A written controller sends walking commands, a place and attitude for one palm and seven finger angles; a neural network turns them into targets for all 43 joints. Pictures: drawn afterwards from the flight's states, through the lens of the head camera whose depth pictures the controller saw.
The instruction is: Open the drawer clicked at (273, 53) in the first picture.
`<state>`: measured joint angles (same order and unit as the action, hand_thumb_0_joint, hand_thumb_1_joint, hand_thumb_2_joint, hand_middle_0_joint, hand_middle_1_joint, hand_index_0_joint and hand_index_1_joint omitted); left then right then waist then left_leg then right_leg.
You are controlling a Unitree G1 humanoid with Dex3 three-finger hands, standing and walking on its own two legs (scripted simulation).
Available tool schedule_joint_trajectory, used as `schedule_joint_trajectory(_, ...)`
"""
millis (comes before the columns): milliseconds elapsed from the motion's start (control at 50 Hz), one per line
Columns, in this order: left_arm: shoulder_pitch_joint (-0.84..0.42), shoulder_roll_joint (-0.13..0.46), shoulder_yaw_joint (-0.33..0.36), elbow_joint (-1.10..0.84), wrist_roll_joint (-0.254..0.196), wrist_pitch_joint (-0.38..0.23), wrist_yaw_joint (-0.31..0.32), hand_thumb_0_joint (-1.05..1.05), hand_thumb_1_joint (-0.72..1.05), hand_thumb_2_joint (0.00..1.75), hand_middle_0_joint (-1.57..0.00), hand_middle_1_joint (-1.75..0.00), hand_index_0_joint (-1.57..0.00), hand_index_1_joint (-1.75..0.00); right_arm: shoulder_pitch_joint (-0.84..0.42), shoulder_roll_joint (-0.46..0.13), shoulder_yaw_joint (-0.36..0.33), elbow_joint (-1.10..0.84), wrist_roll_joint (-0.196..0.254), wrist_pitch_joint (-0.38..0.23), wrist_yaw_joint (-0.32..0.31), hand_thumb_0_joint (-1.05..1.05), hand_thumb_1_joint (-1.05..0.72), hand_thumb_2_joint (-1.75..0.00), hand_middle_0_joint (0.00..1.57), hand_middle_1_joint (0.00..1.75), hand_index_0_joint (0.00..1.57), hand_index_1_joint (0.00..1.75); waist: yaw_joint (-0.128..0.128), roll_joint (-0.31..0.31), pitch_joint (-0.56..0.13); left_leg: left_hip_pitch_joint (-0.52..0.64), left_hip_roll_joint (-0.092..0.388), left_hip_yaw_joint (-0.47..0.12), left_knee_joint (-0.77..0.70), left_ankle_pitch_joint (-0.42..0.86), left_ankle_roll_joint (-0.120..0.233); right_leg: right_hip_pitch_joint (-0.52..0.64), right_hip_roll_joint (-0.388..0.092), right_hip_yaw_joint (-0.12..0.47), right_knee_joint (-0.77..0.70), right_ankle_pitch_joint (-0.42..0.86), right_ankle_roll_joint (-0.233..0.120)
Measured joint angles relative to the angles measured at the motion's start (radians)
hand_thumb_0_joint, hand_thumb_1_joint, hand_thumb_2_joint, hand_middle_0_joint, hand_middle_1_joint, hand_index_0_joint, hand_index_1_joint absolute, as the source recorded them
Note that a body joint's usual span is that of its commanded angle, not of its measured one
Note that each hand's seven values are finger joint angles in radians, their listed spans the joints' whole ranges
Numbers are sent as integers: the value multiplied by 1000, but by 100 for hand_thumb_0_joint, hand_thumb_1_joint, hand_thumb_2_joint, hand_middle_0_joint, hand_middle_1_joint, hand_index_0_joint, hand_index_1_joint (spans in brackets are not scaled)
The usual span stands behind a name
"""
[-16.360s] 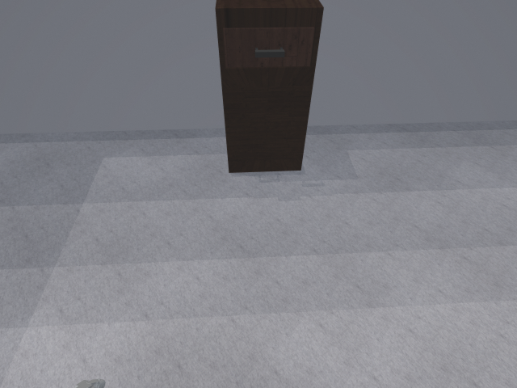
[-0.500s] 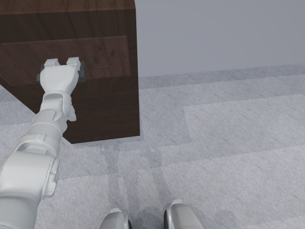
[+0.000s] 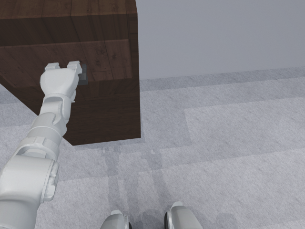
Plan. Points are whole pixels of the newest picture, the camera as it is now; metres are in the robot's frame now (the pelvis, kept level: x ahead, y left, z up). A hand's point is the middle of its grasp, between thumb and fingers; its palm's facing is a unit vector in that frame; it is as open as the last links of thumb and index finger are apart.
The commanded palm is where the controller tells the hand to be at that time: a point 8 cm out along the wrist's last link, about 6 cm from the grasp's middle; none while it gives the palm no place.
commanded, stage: close the thumb around the handle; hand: left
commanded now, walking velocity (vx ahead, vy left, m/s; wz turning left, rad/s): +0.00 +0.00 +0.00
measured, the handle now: (65, 74) +0.55 +0.21 +0.01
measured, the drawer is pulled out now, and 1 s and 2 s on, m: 0.00 0.08 0.20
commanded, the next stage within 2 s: pull the drawer open in 0.18 s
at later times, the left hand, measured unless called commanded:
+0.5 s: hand (68, 95) +0.49 +0.21 -0.01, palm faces -0.07 -0.05 -1.00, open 5.6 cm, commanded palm +0.45 +0.20 +0.04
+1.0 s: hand (67, 117) +0.42 +0.20 -0.01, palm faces -0.05 -0.04 -1.00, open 5.6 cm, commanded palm +0.39 +0.19 +0.04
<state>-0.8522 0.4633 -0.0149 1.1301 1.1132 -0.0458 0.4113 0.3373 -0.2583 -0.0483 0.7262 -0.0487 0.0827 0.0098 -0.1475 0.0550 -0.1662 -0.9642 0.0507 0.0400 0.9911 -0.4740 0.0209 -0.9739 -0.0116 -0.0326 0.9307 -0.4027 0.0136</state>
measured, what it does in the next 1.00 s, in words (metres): stands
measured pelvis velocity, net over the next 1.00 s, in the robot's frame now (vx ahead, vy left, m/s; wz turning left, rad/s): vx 0.01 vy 0.00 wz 0.01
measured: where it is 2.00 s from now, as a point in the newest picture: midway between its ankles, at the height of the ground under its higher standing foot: outside the picture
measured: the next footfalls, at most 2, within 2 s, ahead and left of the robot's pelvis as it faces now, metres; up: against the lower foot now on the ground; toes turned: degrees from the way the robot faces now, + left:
none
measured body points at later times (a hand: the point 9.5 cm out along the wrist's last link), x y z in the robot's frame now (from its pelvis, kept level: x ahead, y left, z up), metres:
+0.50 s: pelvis +0.00 +0.00 +0.00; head +0.13 +0.00 +0.43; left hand +0.48 +0.21 +0.04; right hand -0.01 -0.27 -0.12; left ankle -0.02 +0.10 -0.67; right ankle +0.01 -0.13 -0.67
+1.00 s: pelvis +0.01 +0.00 +0.02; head +0.10 -0.01 +0.46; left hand +0.42 +0.20 +0.04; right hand +0.09 -0.27 -0.12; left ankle -0.02 +0.10 -0.67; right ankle +0.01 -0.13 -0.67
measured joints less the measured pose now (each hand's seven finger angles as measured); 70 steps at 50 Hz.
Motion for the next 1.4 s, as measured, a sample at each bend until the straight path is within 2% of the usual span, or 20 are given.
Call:
schedule_joint_trajectory(100,-3,2,4,0,1,-1,-4,0,70,81,-38,-133,-40,-133,2,1,1,-1,0,0,0,0,-91,-90,20,30,20,30,-1,1,0,-5,-1,1,4,0,2,-5,-1,2,3,0,2)
schedule_joint_trajectory(400,3,-2,-10,-7,-5,17,0,0,71,80,-35,-135,-40,-135,19,6,-3,7,1,0,4,0,-91,-90,20,30,20,30,-1,3,3,-2,-1,5,3,1,5,-2,0,6,-2,6,5)
schedule_joint_trajectory(600,136,-45,-6,-115,-18,15,12,0,72,78,-32,-135,-40,-135,26,9,-14,2,6,15,11,0,-91,-90,20,30,20,30,29,3,-5,67,1,20,-41,1,6,59,4,20,-41,9,8)
schedule_joint_trajectory(860,268,-125,-63,-196,-1,29,67,0,71,81,-32,-135,-39,-135,-43,19,-22,-11,13,32,12,0,-91,-90,20,30,20,30,83,-5,-8,154,-10,8,-84,8,-1,147,-5,8,-71,2,2)
schedule_joint_trajectory(1080,329,-143,-79,-240,6,30,71,0,71,82,-32,-135,-39,-135,-87,22,-21,-42,19,28,0,0,-91,-90,20,30,20,30,107,-11,-4,183,-12,2,-98,17,-9,172,-7,2,-70,0,-7)
schedule_joint_trajectory(1400,509,-162,-96,-404,-8,72,76,1,71,82,-31,-135,-40,-135,-77,25,-20,-42,25,27,-13,0,-91,-90,20,30,20,30,122,-3,8,246,-10,6,-130,27,-18,225,-4,6,-87,3,-15)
